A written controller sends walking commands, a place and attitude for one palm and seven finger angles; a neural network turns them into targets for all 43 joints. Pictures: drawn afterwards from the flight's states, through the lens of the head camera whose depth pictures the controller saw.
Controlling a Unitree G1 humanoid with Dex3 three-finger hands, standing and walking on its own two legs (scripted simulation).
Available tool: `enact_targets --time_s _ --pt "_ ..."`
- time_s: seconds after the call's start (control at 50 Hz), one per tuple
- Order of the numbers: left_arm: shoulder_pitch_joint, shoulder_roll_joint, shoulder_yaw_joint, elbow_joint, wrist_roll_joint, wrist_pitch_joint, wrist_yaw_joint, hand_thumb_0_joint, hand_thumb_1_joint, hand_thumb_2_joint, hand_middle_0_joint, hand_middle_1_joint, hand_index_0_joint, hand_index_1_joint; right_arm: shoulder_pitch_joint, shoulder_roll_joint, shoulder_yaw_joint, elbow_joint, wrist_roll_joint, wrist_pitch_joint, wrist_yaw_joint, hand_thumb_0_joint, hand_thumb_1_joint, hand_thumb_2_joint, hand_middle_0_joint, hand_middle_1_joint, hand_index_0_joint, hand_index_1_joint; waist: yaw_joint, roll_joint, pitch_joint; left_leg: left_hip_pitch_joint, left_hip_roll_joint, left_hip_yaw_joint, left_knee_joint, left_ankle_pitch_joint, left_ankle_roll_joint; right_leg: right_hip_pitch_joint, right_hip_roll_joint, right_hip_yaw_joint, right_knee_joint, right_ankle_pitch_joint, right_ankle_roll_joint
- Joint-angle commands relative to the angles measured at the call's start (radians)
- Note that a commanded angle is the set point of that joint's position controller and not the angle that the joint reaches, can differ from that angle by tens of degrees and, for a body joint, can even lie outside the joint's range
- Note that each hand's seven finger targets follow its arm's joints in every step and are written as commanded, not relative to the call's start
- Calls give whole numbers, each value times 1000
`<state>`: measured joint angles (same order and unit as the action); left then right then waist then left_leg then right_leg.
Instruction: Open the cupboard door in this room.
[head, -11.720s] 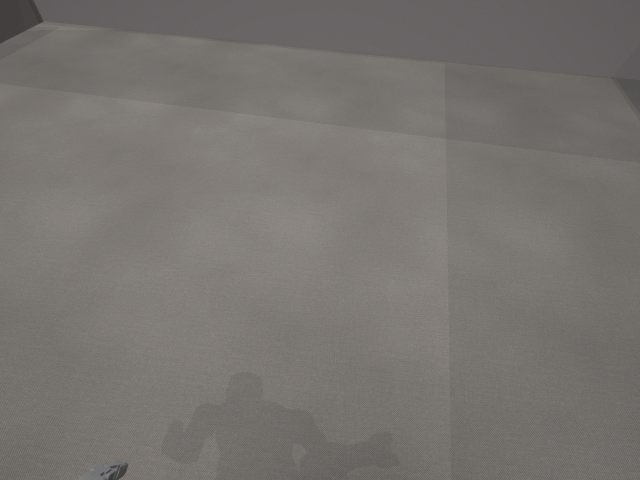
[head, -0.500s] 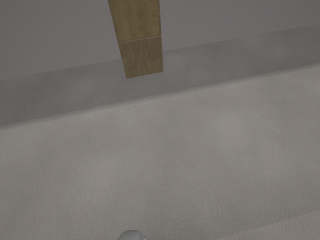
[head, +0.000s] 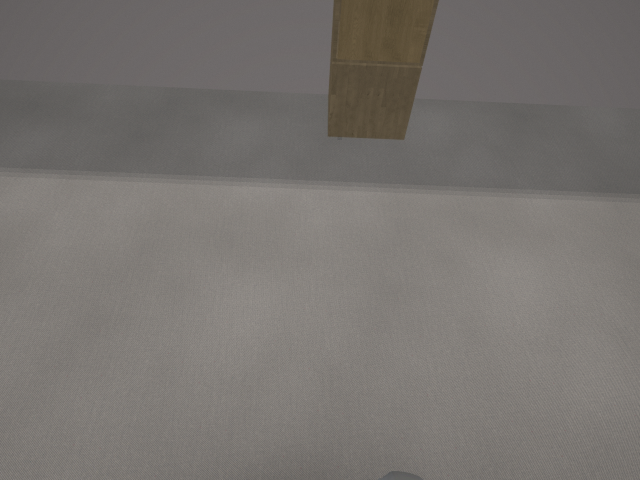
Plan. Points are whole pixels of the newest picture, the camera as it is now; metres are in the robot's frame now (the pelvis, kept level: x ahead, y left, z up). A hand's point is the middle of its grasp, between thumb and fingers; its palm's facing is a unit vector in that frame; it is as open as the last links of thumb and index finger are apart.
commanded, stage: turn or walk to find it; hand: left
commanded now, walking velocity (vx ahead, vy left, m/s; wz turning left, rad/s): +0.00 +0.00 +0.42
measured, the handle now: out of the picture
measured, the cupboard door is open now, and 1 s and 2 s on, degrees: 0 0 0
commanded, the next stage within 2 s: stand and wait in 0.20 s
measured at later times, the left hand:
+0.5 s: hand out of the picture -0.01 +0.16 -0.16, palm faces +0.19 -0.95 -0.25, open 7.3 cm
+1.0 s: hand out of the picture -0.06 +0.16 -0.16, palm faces +0.33 -0.90 -0.27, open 7.4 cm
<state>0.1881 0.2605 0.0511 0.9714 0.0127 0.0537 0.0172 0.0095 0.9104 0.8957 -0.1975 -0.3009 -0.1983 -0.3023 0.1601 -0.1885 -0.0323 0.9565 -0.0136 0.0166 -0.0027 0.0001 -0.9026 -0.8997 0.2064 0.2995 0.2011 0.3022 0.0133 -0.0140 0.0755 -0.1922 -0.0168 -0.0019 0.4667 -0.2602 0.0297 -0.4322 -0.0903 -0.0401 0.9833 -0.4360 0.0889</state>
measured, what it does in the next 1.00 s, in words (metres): steps on the spot, turning left: right foot, then left foot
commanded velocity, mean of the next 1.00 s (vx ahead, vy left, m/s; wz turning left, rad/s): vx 0.00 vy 0.00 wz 0.24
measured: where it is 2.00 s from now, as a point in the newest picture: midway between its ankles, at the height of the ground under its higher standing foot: outside the picture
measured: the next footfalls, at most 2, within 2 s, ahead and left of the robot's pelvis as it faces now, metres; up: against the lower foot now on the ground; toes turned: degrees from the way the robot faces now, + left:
right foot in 0.16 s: +0.05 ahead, -0.14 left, +0.00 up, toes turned +0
left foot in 0.56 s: -0.03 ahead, +0.11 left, +0.00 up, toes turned +13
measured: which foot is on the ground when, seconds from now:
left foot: down 0.00-0.16, up 0.18-0.54, down 0.56-0.88, up 0.90-1.00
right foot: up 0.00-0.14, down 0.16-0.58, up 0.60-0.84, down 0.86-1.00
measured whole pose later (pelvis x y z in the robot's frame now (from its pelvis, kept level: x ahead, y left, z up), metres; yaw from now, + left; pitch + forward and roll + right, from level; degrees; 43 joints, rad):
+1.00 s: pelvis -0.05 -0.04 +0.00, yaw +18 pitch -1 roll +1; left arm 0.22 0.17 0.02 0.99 0.02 0.00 0.02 0.01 0.91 0.90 -0.20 -0.30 -0.20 -0.30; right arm 0.18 -0.25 -0.07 1.02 -0.01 0.06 0.00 0.00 -0.91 -0.90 0.20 0.30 0.20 0.30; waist 0.01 0.04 0.06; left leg -0.42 -0.01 -0.03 1.00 -0.43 -0.02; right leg -0.22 -0.08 -0.14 0.55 -0.30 -0.01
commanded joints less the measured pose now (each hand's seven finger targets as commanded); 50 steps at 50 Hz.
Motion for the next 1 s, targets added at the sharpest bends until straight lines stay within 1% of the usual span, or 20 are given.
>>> enact_targets --time_s 0.0,0.1,0.12,0.14,0.16,0.22,0.26,0.44,0.5,0.52,0.56,0.58,0.66,0.74,0.8,0.82,0.86,0.88,0.92,0.98 --pt "-35 47 12 -98 -4 -22 1 0 900 900 -200 -300 -200 -300 45 -218 -64 -48 -10 -3 -11 0 -900 -900 200 300 200 300 -38 164 -80 75 252 -244 -100 516 143 -11 19 4 -122 -12 -1" --pt "74 61 17 -80 -6 -47 6 0 900 900 -200 -300 -200 -300 6 -204 -72 -64 -5 5 -6 0 -900 -900 200 300 200 300 17 127 -113 -77 185 -265 11 386 79 278 43 -23 -523 221 -20" --pt "107 105 26 -76 2 -58 11 0 900 900 -200 -300 -200 -300 23 -164 -68 -68 4 2 -1 0 -900 -900 200 300 200 300 28 19 -129 -188 116 -212 107 203 22 408 -53 64 -623 296 -42" --pt "126 191 43 -77 17 -67 19 0 900 900 -200 -300 -200 -300 35 -95 -55 -93 7 2 6 0 -900 -900 200 300 200 300 32 -261 -119 -363 -34 -51 316 -190 -49 476 -305 318 -676 407 -143" --pt "126 211 45 -92 8 -62 18 0 900 900 -200 -300 -200 -300 13 -135 -68 -103 1 19 1 0 -900 -900 200 300 200 300 45 -260 -103 -336 -21 -72 513 -347 -53 321 -412 359 -708 417 -231" --pt "-14 117 28 -123 6 -62 17 0 900 900 -200 -300 -200 -300 35 -133 -71 -47 -7 36 13 0 -900 -900 200 300 200 300 -16 -115 -17 -331 27 -87 744 -180 -55 181 -262 194 -707 284 -217" --pt "-32 87 18 -123 8 -67 17 0 900 900 -200 -300 -200 -300 86 -114 -64 -19 -7 39 17 0 -900 -900 200 300 200 300 -34 -141 -37 -297 31 -65 731 -111 -67 178 -210 110 -704 295 -192" --pt "116 124 24 -8 17 -66 13 0 900 900 -200 -300 -200 -300 20 -70 -23 10 5 10 -1 0 -900 -900 200 300 200 300 38 -168 -100 -160 39 40 241 -192 -78 340 -210 105 -632 566 -243" --pt "86 108 18 24 3 -60 16 0 900 900 -200 -300 -200 -300 100 -68 -14 59 7 -7 -9 0 -900 -900 200 300 200 300 -8 -141 -123 39 38 59 -52 33 -67 270 -167 55 -553 520 -171" --pt "86 86 13 24 -6 -54 15 0 900 900 -200 -300 -200 -300 114 -99 -16 68 7 -15 -8 0 -900 -900 200 300 200 300 -17 -53 -132 119 85 11 -108 119 -51 205 -129 14 -497 424 -127" --pt "87 21 -2 9 -6 -43 6 0 900 900 -200 -300 -200 -300 78 -203 -33 44 -1 -15 -11 0 -900 -900 200 300 200 300 -3 177 -78 63 316 -224 -156 234 59 85 -13 -84 -361 87 -52" --pt "31 11 -7 6 -4 -32 7 0 900 900 -200 -300 -200 -300 67 -191 -35 53 -6 -17 -20 0 -900 -900 200 300 200 300 -32 297 -34 15 332 -275 -230 273 105 53 0 -78 -239 -42 -34" --pt "33 23 -2 28 -5 -25 -1 0 900 900 -200 -300 -200 -300 23 -177 -30 53 -5 -15 -31 0 -900 -900 200 300 200 300 -9 193 -28 39 287 -213 -153 481 137 16 -1 -13 -102 -62 -35" --pt "45 5 -5 21 -6 -34 1 0 900 900 -200 -300 -200 -300 33 -197 -47 45 -7 -7 -26 0 -900 -900 200 300 200 300 -22 175 -76 75 251 -212 -108 517 128 61 27 -29 -238 -32 -27" --pt "130 13 -2 35 -6 -46 4 0 900 900 -200 -300 -200 -300 8 -193 -54 24 -1 -1 -19 0 -900 -900 200 300 200 300 12 149 -102 2 202 -209 -40 424 85 217 40 -49 -490 151 -24" --pt "157 38 2 39 -2 -54 8 0 900 900 -200 -300 -200 -300 1 -175 -52 17 5 -1 -15 0 -900 -900 200 300 200 300 27 97 -106 -71 161 -182 14 311 44 310 5 -23 -599 253 -31" --pt "162 172 30 16 15 -61 16 0 900 900 -200 -300 -200 -300 -14 -92 -43 -38 8 5 -2 0 -900 -900 200 300 200 300 36 -257 -57 -327 -25 -5 314 -240 -54 380 -336 282 -709 392 -185" --pt "158 166 35 2 8 -64 16 0 900 900 -200 -300 -200 -300 -32 -134 -58 -34 -2 27 -4 0 -900 -900 200 300 200 300 50 -270 -45 -308 13 -64 493 -301 -49 251 -368 308 -746 296 -232" --pt "66 114 22 -21 10 -60 15 0 900 900 -200 -300 -200 -300 -24 -125 -60 -13 -1 33 5 0 -900 -900 200 300 200 300 4 -146 23 -311 36 -72 662 -209 -46 155 -288 214 -743 234 -234" --pt "16 89 14 -43 18 -65 17 0 900 900 -200 -300 -200 -300 37 -94 -50 10 -1 32 12 0 -900 -900 200 300 200 300 -21 -147 -10 -243 44 -23 611 -151 -62 147 -222 85 -711 291 -206"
